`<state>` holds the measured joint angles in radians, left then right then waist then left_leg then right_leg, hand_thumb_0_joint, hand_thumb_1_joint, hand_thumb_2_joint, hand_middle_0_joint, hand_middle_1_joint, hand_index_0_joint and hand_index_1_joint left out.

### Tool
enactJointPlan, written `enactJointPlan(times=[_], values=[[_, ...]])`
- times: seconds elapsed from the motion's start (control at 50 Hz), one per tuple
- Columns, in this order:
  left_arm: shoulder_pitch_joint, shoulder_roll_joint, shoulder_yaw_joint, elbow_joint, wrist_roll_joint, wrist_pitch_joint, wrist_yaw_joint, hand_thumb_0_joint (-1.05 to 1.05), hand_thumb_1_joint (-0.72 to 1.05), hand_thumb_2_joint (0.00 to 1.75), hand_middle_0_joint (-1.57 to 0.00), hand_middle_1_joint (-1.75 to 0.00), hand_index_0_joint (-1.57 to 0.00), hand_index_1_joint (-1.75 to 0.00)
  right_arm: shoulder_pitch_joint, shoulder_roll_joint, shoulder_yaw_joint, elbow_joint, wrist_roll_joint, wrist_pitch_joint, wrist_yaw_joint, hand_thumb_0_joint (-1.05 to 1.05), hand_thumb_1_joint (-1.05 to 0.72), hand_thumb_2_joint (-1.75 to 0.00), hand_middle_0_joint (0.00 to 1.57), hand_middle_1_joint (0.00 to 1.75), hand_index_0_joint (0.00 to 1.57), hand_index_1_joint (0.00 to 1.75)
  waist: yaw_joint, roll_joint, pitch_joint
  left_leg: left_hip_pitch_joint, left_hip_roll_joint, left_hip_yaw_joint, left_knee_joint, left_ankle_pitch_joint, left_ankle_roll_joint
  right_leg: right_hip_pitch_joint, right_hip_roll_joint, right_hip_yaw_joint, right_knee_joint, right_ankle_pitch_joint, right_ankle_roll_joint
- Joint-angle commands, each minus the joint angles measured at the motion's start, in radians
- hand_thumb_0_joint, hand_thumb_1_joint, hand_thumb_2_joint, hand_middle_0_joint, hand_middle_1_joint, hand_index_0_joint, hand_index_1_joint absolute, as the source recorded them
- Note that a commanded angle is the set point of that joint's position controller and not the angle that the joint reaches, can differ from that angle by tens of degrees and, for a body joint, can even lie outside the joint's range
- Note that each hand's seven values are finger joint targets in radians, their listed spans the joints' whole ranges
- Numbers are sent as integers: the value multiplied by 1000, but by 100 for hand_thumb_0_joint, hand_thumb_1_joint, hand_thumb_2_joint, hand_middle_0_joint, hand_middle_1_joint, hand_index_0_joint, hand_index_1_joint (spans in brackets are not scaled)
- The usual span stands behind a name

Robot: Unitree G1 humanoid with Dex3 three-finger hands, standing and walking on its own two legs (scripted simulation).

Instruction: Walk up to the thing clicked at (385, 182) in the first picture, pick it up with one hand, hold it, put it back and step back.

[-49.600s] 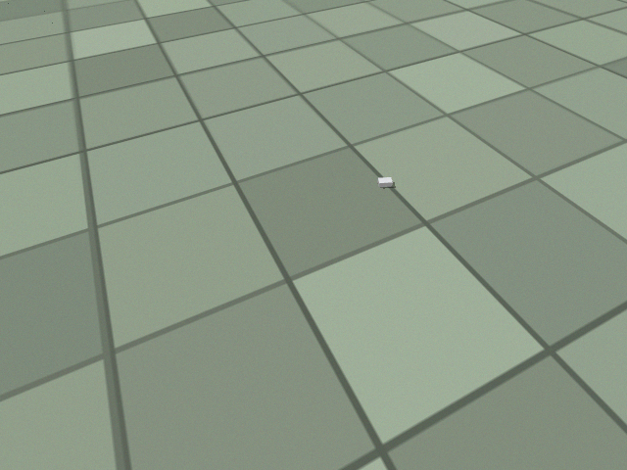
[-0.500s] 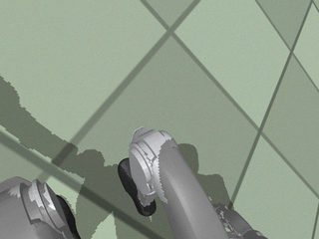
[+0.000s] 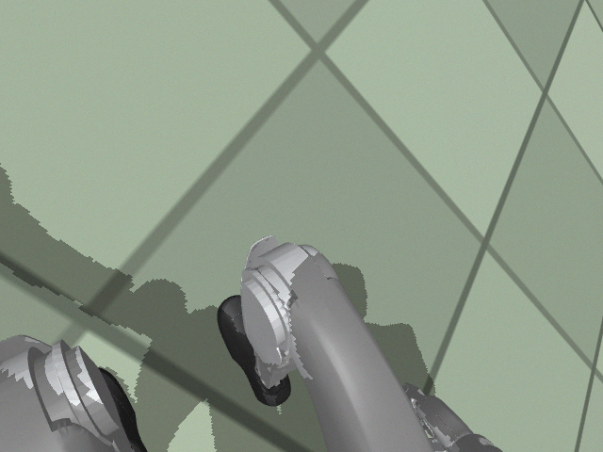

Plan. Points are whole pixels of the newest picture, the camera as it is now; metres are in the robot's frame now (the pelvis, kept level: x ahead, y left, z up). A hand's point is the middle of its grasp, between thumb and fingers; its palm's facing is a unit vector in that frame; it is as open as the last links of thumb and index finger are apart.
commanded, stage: rest palm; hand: left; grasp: from above
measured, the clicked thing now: out of the picture +0.53 +0.38 -0.31
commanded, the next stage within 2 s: none
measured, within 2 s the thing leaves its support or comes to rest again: neither
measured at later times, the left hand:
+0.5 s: hand out of the picture +0.51 +0.37 -0.21, palm faces -0.45 -0.12 -0.89, open 14.1 cm
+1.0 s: hand out of the picture +0.51 +0.37 -0.22, palm faces -0.43 -0.12 -0.90, open 14.0 cm
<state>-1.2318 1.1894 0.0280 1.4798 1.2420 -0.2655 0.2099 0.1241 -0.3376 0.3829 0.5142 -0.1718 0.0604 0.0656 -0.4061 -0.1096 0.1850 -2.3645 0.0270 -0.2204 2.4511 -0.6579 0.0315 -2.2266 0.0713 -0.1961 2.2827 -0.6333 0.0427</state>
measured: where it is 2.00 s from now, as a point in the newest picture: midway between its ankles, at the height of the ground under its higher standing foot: (198, 408)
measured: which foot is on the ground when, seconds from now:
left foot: down 0.00-1.00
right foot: down 0.00-1.00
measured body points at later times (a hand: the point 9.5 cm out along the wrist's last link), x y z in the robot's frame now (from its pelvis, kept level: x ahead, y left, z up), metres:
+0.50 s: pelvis +0.00 +0.00 +0.00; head +0.30 +0.12 +0.31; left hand +0.53 +0.38 -0.16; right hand +0.05 -0.25 -0.06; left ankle +0.07 +0.12 -0.29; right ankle +0.12 -0.11 -0.29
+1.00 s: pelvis +0.00 +0.00 -0.01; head +0.30 +0.13 +0.30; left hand +0.53 +0.37 -0.17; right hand +0.05 -0.25 -0.06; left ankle +0.07 +0.12 -0.29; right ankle +0.12 -0.11 -0.29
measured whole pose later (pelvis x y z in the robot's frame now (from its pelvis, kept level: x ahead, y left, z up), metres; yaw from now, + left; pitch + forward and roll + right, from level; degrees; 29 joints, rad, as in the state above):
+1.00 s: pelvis +0.00 +0.00 -0.01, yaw -2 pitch +30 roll -16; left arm -1.23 1.24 0.04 1.57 1.25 -0.24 0.35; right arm 0.08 -0.35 0.41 0.56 -0.20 -0.03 0.07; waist -0.43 -0.14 0.21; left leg -2.36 0.04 -0.25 2.49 -0.69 0.03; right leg -2.22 0.09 -0.22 2.30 -0.64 0.05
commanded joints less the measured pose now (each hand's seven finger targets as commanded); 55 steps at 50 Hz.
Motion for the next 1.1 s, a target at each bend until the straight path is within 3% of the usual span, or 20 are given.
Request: enactJointPlan(times=[0.0,0.06,0.14,0.2,0.24,0.3,0.38,0.4,0.46,0.52,0.6,0.66,0.74,0.8,0.84,0.86,0.88,0.9,0.92,1.08], values=[[-279,274,44,-143,-6,-21,99,0,-56,100,-7,-96,-5,-97,187,-324,-98,34,-13,-7,-21,0,-89,-90,20,30,20,30,-48,608,-716,640,39,32,-221,258,-17,318,27,-65,-187,227,-76],[-304,295,47,-164,2,-20,135,0,-57,100,-7,-95,-5,-97,191,-310,-92,46,-15,-23,-16,0,-89,-90,20,30,20,30,-42,635,-765,644,40,44,-215,265,-7,374,30,-52,-183,259,-65],[-278,263,36,-114,2,1,162,0,-57,101,-8,-93,-5,-96,193,-321,-93,62,-20,-45,-13,0,-89,-90,20,30,20,30,-68,608,-703,609,41,43,-201,272,-10,345,25,-55,-187,264,-69],[-286,284,45,-99,6,17,170,0,-55,99,-9,-93,-7,-95,187,-324,-97,70,-20,-56,-10,0,-90,-90,20,30,20,30,-62,612,-711,610,46,38,-206,267,-14,344,26,-60,-185,258,-68],[-254,255,32,-43,-5,28,169,0,-55,99,-9,-93,-7,-95,179,-327,-97,77,-20,-61,-8,0,-89,-90,20,30,20,30,-69,587,-665,573,48,31,-202,235,-17,316,27,-67,-183,232,-73],[-267,277,41,-74,0,39,160,0,-52,97,-11,-92,-9,-94,182,-327,-92,78,-19,-65,-7,0,-89,-90,20,30,20,30,-68,607,-682,599,52,26,-208,239,-18,313,25,-64,-183,227,-72],[-233,262,44,-45,-11,45,143,0,-50,95,-12,-93,-10,-94,174,-333,-82,74,-20,-65,-9,0,-89,-90,20,30,20,30,-82,576,-631,585,53,13,-204,238,-25,282,18,-69,-185,211,-77],[-227,267,45,-50,-15,41,138,0,-50,94,-12,-93,-11,-94,165,-327,-77,67,-19,-66,-10,0,-89,-90,20,30,20,30,-73,571,-623,577,54,13,-204,222,-24,278,20,-68,-186,196,-78],[-246,299,44,-86,-18,32,134,0,-49,93,-13,-91,-11,-92,166,-320,-73,67,-19,-62,-10,0,-89,-90,20,30,20,30,-64,585,-699,578,54,27,-203,238,-13,374,27,-59,-183,235,-65],[-204,289,40,-38,-26,22,138,0,-51,95,-11,-92,-9,-94,159,-333,-65,65,-23,-61,-12,0,-89,-90,20,30,20,30,-71,545,-649,540,51,28,-183,238,-12,360,30,-67,-189,228,-72],[-243,330,55,-102,-22,2,146,0,-50,94,-11,-93,-10,-94,174,-335,-69,75,-26,-63,-12,0,-89,-90,20,30,20,30,-57,601,-694,582,55,31,-189,259,-13,392,32,-61,-183,251,-66],[-208,297,46,-39,-21,-1,158,0,-51,95,-9,-95,-8,-96,171,-337,-63,73,-29,-64,-12,0,-89,-90,20,30,20,30,-74,562,-641,565,55,18,-187,248,-17,347,33,-75,-185,230,-72],[-262,323,49,-109,-10,-4,177,0,-51,95,-11,-92,-10,-94,169,-334,-65,74,-32,-71,-10,0,-90,-90,20,30,20,30,-66,612,-696,608,60,19,-190,281,-16,373,33,-70,-175,268,-64],[-223,283,34,-41,-11,8,182,0,-51,95,-11,-92,-10,-93,166,-345,-70,82,-32,-73,-10,0,-90,-90,20,30,20,30,-82,591,-630,592,62,8,-190,269,-22,314,32,-81,-181,242,-69],[-258,312,44,-94,-6,8,186,0,-49,93,-12,-92,-11,-93,168,-347,-69,80,-32,-78,-10,0,-89,-90,20,30,20,30,-76,623,-652,612,62,8,-196,270,-24,328,27,-75,-177,247,-70],[-237,316,41,-43,1,17,189,0,-49,94,-13,-91,-11,-93,162,-336,-67,80,-31,-78,-10,0,-90,-90,20,30,20,30,-64,613,-667,597,60,16,-198,255,-19,353,34,-75,-175,245,-68],[-256,309,42,-82,-2,21,183,0,-50,94,-11,-93,-10,-94,160,-351,-75,64,-29,-82,-9,0,-90,-90,20,30,20,30,-74,604,-659,601,60,11,-192,269,-21,327,27,-74,-173,252,-70],[-213,307,45,-4,-6,31,187,0,-49,93,-12,-92,-11,-93,164,-334,-65,84,-30,-78,-8,0,-90,-90,20,30,20,30,-70,591,-646,577,63,14,-193,247,-18,342,33,-76,-178,236,-68],[-209,287,36,-25,-15,32,181,0,-48,93,-13,-92,-12,-93,160,-337,-59,75,-29,-80,-8,0,-90,-90,20,30,20,30,-80,575,-630,569,60,13,-185,249,-16,330,31,-74,-183,234,-68],[-222,307,37,-67,-23,36,158,0,-46,91,-15,-90,-14,-91,161,-346,-66,70,-24,-82,-13,0,-90,-90,20,30,20,30,-75,575,-659,564,58,22,-189,238,-14,371,33,-68,-184,236,-68]])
